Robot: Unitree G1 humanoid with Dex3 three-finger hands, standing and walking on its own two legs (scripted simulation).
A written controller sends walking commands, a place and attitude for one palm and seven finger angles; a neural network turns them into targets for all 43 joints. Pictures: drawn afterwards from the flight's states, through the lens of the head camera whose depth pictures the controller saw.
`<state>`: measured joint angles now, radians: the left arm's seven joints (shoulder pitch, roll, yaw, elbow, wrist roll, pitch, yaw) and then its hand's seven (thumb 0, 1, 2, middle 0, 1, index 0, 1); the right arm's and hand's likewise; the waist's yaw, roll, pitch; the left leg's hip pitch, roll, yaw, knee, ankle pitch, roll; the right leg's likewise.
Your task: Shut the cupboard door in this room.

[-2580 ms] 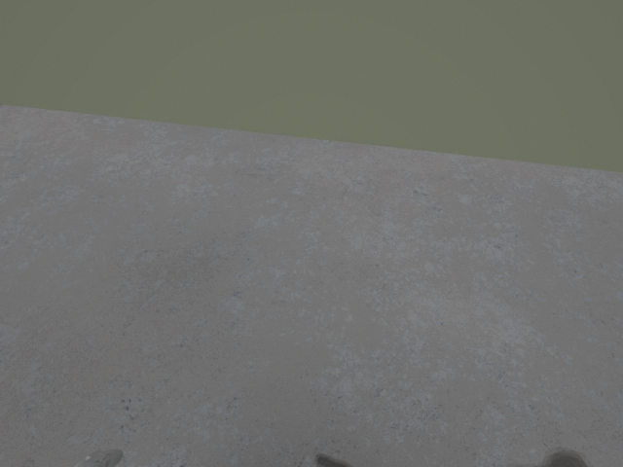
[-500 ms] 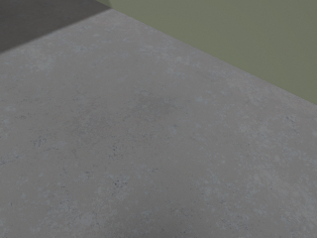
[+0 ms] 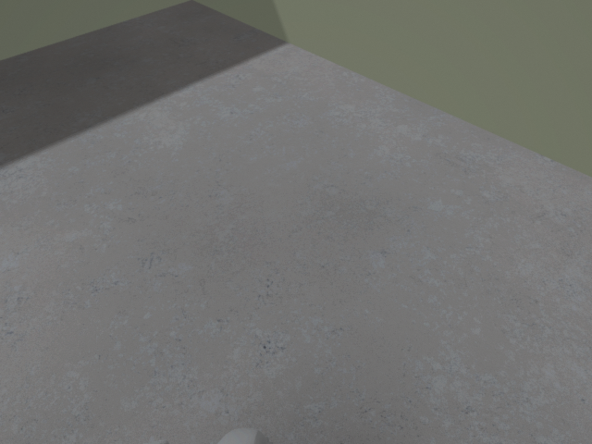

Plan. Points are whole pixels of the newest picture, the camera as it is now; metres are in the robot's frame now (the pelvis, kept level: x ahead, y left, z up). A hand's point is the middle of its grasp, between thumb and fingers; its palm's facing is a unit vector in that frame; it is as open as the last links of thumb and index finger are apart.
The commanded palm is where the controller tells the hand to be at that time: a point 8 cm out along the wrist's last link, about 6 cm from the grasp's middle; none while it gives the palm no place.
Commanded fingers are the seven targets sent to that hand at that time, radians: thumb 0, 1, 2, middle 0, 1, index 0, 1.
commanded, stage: turn or walk to find it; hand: left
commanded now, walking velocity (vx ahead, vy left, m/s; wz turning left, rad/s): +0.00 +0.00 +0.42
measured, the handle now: out of the picture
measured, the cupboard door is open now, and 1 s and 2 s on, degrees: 79 79 79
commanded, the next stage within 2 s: none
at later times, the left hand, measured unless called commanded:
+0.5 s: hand out of the picture -0.01 +0.27 -0.17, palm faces +0.24 -0.94 -0.24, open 7.4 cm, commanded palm none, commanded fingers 0.00 0.90 0.90 -0.20 -0.30 -0.20 -0.30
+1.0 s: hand out of the picture -0.06 +0.21 -0.16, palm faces +0.43 -0.87 -0.23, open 7.4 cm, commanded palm none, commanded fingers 0.00 0.90 0.90 -0.20 -0.30 -0.20 -0.30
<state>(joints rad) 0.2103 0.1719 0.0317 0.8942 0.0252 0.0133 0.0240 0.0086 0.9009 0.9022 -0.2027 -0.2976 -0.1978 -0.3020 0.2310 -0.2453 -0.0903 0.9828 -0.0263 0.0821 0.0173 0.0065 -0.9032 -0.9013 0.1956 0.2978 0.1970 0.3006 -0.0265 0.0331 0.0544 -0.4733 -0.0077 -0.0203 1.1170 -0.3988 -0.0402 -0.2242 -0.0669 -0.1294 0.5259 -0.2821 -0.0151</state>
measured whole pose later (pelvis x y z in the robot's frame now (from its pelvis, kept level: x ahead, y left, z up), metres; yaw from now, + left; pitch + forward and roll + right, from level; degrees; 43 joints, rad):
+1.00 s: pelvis -0.04 +0.02 +0.00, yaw +25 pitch -1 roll +1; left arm 0.24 0.17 0.04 0.93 0.03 0.01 0.02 0.01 0.90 0.90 -0.20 -0.30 -0.20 -0.30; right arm 0.21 -0.25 -0.09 1.00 -0.02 0.09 0.02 0.01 -0.90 -0.90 0.19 0.30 0.19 0.30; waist -0.01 0.00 0.07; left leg -0.41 0.04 0.01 0.94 -0.43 -0.06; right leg -0.20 -0.11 -0.17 0.51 -0.29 0.01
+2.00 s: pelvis -0.08 +0.03 +0.00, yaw +51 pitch -1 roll +1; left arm 0.24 0.20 0.05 0.95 0.03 0.02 0.02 0.01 0.90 0.90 -0.20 -0.30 -0.20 -0.30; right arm 0.19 -0.23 -0.07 0.99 -0.01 0.07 0.01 0.01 -0.91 -0.90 0.19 0.30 0.19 0.30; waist 0.00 -0.02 0.08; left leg -0.31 0.04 0.05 0.71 -0.40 -0.05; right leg -0.22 -0.15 -0.21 0.57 -0.32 0.03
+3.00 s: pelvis -0.13 +0.00 -0.01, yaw +76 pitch -1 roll -1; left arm 0.25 0.26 0.08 0.99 0.02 0.08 0.02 0.01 0.90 0.90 -0.20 -0.30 -0.20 -0.30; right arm 0.18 -0.19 -0.05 0.96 -0.02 0.03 0.00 0.00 -0.90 -0.90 0.19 0.30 0.20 0.30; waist 0.01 -0.06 0.07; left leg -0.26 0.01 0.05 0.57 -0.31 0.03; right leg -0.43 -0.12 -0.09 1.00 -0.47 0.07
